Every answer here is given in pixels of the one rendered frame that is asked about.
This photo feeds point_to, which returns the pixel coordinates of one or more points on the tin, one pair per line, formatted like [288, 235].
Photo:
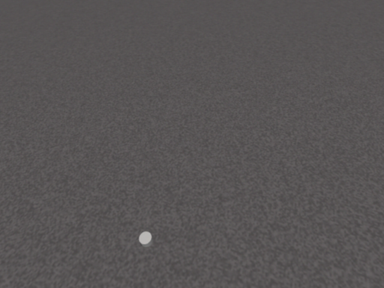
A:
[145, 239]

